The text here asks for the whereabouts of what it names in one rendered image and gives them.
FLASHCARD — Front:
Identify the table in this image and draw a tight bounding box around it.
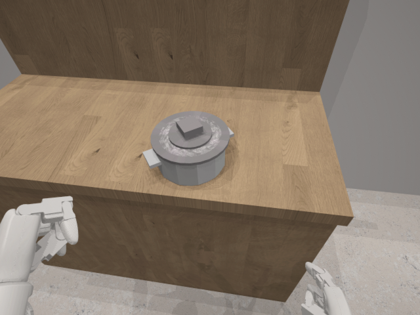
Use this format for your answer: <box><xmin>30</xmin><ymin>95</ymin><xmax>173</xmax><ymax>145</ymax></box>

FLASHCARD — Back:
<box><xmin>0</xmin><ymin>0</ymin><xmax>354</xmax><ymax>302</ymax></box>

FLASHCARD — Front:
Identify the knob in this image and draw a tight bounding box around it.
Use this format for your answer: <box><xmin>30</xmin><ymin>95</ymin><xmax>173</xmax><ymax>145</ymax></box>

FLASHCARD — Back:
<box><xmin>176</xmin><ymin>115</ymin><xmax>203</xmax><ymax>138</ymax></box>

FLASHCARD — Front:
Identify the lid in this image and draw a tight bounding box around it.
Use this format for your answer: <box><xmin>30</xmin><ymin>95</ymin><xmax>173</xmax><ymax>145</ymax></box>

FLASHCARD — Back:
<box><xmin>151</xmin><ymin>111</ymin><xmax>230</xmax><ymax>166</ymax></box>

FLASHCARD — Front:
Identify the left robot forearm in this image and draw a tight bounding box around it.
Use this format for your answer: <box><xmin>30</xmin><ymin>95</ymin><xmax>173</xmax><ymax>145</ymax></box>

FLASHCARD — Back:
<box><xmin>0</xmin><ymin>282</ymin><xmax>34</xmax><ymax>315</ymax></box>

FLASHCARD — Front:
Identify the pot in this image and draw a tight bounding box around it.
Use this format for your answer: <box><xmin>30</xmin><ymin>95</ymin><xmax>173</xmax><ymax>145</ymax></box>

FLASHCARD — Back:
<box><xmin>143</xmin><ymin>128</ymin><xmax>234</xmax><ymax>186</ymax></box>

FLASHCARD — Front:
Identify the right robot hand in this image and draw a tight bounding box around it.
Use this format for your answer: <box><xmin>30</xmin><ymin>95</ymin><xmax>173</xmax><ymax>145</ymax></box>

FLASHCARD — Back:
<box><xmin>301</xmin><ymin>262</ymin><xmax>352</xmax><ymax>315</ymax></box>

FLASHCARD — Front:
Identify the left robot hand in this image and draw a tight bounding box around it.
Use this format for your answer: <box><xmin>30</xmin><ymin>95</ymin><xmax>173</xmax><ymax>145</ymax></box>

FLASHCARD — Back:
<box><xmin>0</xmin><ymin>196</ymin><xmax>78</xmax><ymax>283</ymax></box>

